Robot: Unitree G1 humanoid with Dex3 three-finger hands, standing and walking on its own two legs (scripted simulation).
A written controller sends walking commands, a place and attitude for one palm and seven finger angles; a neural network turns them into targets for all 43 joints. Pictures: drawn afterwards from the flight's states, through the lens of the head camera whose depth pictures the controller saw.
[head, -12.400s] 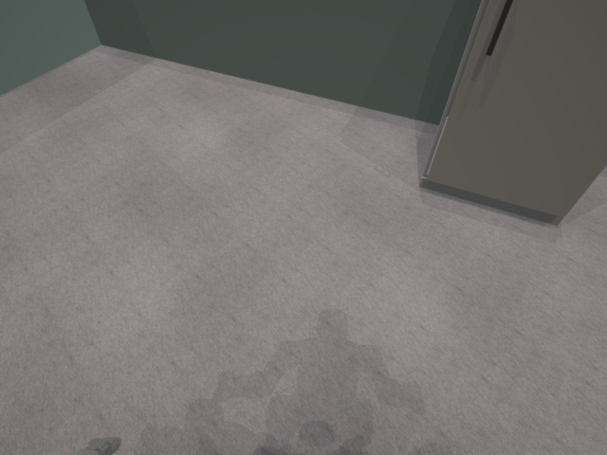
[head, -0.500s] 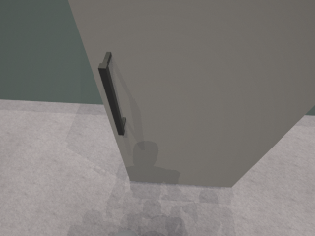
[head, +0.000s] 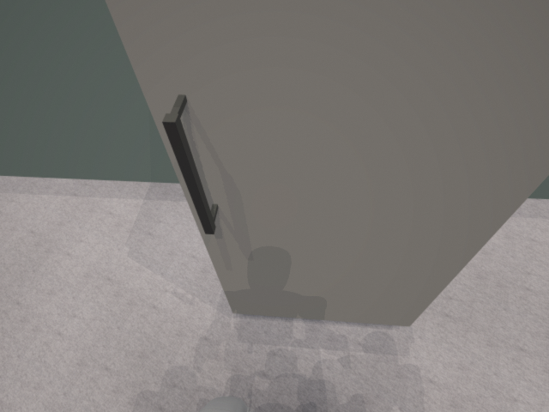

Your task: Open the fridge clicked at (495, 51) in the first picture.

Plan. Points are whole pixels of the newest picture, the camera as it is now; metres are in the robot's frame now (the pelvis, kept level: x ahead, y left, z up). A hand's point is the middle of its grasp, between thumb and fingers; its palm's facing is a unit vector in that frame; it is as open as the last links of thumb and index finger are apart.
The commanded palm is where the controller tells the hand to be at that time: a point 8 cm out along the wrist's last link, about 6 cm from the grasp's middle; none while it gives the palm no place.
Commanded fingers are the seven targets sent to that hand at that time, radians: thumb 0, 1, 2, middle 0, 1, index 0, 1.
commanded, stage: come to a stop and stand still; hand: left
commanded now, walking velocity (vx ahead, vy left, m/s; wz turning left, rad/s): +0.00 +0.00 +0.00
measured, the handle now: (197, 175) +0.44 +0.17 +0.08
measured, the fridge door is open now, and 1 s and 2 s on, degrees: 0 0 0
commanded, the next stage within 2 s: look again from close up in 0.90 s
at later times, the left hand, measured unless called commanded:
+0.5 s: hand out of the picture -0.05 +0.22 -0.18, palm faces +0.03 -0.98 -0.20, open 7.4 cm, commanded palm none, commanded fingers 0.00 0.90 0.90 -0.20 -0.30 -0.20 -0.30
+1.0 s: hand out of the picture +0.08 +0.26 -0.15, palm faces -0.01 -0.94 -0.33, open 7.4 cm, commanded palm none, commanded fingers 0.00 0.90 0.90 -0.20 -0.30 -0.20 -0.30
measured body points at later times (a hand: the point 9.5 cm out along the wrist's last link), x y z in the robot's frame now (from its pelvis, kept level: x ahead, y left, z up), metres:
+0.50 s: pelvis -0.03 +0.04 +0.00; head -0.02 +0.05 +0.45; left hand -0.05 +0.27 -0.16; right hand -0.04 -0.17 -0.16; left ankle -0.03 +0.16 -0.74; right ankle +0.02 -0.09 -0.74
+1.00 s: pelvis -0.02 +0.04 +0.00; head -0.05 +0.03 +0.44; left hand +0.08 +0.31 -0.12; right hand +0.06 -0.25 -0.13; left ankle -0.03 +0.16 -0.74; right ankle +0.02 -0.09 -0.74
